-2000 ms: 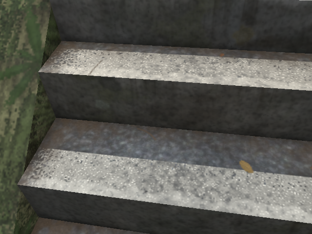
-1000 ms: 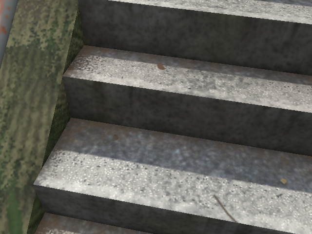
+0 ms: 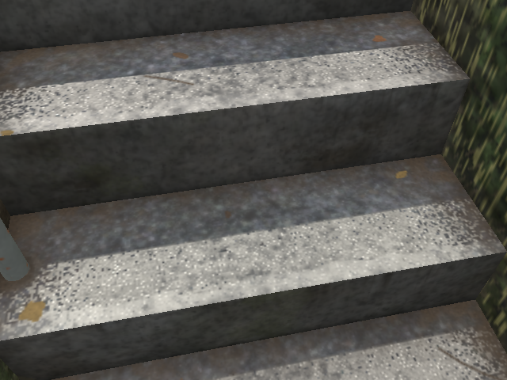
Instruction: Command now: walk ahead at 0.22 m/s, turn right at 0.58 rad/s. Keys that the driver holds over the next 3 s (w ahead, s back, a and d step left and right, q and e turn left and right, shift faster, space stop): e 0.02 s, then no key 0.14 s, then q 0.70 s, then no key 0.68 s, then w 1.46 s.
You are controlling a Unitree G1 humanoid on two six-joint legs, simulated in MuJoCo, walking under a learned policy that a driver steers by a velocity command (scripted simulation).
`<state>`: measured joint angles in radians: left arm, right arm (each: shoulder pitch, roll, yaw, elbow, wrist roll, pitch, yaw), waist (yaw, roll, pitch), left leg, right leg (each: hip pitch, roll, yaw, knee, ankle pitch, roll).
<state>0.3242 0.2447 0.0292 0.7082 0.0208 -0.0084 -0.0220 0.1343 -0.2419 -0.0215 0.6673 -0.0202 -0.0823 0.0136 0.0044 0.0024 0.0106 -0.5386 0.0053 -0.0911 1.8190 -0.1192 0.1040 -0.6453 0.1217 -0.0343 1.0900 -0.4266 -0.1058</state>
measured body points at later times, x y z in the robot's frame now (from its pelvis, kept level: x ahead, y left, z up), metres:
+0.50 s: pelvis +0.19 +0.05 +0.10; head +0.21 +0.04 +0.55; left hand +0.20 +0.27 -0.04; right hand +0.41 -0.11 +0.02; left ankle +0.28 +0.19 -0.47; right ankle +0.09 -0.05 -0.64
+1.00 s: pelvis +0.32 +0.01 +0.24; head +0.32 +0.02 +0.69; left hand +0.41 +0.26 +0.13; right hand +0.54 -0.16 +0.14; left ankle +0.28 +0.19 -0.46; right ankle +0.39 -0.09 -0.47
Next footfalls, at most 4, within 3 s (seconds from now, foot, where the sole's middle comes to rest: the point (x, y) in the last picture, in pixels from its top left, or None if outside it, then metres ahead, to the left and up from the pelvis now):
0.46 left None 0.32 0.19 -0.50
0.98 right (312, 379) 0.43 -0.08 -0.50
1.44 left None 0.38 0.14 -0.50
2.02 right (345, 226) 0.68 -0.16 -0.31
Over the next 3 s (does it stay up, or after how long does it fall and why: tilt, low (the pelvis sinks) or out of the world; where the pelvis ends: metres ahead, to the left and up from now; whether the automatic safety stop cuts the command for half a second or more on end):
stays up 0.96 0.06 0.67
